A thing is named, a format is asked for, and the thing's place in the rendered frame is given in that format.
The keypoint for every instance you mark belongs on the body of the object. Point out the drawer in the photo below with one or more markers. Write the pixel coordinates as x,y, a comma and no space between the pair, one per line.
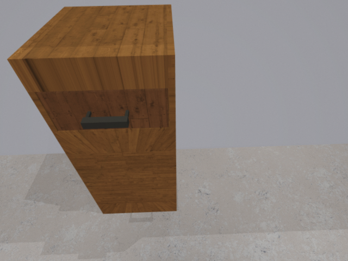
148,108

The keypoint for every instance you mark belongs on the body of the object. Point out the cabinet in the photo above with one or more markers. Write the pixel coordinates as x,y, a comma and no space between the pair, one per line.
118,47

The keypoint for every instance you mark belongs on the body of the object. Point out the handle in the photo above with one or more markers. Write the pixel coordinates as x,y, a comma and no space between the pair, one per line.
89,122

